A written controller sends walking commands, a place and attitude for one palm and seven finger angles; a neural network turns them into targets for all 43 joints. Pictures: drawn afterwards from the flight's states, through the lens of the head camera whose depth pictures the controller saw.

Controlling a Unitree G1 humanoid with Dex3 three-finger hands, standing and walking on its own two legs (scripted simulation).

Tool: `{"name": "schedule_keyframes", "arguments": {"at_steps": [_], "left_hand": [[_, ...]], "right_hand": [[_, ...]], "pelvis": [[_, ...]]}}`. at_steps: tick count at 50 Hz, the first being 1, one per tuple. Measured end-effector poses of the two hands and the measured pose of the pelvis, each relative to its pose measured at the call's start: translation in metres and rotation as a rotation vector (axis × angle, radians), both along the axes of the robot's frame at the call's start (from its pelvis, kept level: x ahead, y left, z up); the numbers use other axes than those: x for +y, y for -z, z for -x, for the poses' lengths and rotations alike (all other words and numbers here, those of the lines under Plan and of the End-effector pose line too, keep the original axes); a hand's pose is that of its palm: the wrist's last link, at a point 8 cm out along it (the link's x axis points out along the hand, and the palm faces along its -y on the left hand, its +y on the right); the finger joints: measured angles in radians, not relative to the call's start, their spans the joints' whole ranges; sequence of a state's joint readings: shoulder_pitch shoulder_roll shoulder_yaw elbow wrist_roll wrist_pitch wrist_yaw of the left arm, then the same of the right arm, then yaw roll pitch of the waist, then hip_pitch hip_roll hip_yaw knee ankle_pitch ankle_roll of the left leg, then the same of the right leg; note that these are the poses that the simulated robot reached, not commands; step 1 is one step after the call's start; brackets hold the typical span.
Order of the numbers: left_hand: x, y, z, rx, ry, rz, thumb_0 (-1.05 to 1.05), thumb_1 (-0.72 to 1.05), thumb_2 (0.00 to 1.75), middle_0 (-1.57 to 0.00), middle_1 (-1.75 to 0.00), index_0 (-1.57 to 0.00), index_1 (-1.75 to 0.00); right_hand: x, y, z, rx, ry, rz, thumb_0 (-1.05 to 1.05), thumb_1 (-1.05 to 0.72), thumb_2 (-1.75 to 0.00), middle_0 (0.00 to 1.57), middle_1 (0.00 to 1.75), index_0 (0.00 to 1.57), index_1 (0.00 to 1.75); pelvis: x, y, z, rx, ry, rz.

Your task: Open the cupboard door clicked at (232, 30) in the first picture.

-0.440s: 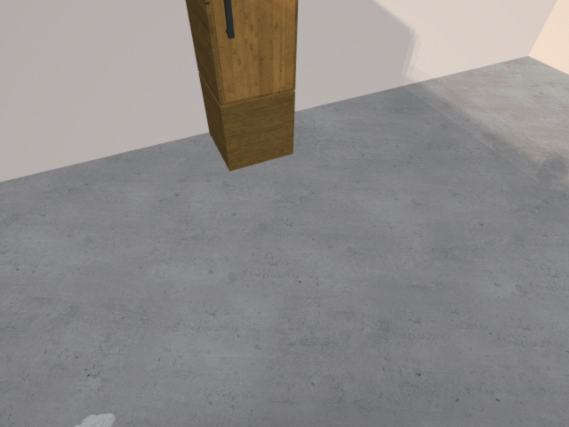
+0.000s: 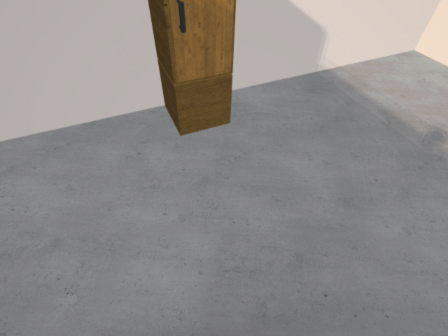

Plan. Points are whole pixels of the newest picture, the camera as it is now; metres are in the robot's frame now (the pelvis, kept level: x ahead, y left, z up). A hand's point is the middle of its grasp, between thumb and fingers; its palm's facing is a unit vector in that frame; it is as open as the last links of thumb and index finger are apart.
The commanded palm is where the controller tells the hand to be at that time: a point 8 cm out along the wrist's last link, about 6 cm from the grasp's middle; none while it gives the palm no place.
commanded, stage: stand and wait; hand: left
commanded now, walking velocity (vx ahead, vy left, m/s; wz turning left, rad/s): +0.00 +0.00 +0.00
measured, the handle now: (180, 16) +1.48 +0.30 +0.01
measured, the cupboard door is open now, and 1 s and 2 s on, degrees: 0 0 0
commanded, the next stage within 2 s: look at it before walking up in 0.38 s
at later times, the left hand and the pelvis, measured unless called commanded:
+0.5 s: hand out of the picture +0.06 +0.25 -0.15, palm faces -0.03 -0.94 -0.34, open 7.4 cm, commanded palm none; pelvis -0.01 +0.00 +0.00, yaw +0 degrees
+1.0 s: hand out of the picture +0.07 +0.25 -0.15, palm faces -0.03 -0.94 -0.33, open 7.4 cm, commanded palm none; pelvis +0.00 +0.00 +0.00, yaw +0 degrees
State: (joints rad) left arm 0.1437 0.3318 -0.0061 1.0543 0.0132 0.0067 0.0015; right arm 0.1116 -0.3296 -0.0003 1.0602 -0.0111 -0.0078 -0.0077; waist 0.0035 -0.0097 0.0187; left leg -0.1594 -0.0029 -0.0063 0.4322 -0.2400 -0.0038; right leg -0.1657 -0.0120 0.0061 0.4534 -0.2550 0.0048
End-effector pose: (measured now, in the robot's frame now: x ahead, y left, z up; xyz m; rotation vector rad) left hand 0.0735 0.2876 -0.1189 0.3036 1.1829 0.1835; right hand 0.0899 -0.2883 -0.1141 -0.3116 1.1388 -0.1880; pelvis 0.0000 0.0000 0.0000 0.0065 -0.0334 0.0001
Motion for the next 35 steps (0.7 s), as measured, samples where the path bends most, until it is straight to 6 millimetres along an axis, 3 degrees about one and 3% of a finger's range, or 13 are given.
{"name": "schedule_keyframes", "arguments": {"at_steps": [15,35], "left_hand": [[0.007,-0.002,0.019,0.043,-0.009,-0.018,0.01,0.91,0.9,-0.2,-0.3,-0.2,-0.3],[0.001,-0.002,0.01,0.017,0.006,-0.003,0.01,0.91,0.9,-0.2,-0.3,-0.2,-0.3]], "right_hand": [[-0.007,0.004,0.033,0.077,0.025,0.005,0.01,-0.91,-0.9,0.2,0.3,0.2,0.29],[-0.004,0.001,0.025,0.052,0.021,-0.004,0.01,-0.91,-0.9,0.21,0.3,0.2,0.29]], "pelvis": [[-0.001,-0.002,0.009,-0.003,-0.001,0.001],[-0.001,-0.003,0.009,-0.002,0.002,0.001]]}}
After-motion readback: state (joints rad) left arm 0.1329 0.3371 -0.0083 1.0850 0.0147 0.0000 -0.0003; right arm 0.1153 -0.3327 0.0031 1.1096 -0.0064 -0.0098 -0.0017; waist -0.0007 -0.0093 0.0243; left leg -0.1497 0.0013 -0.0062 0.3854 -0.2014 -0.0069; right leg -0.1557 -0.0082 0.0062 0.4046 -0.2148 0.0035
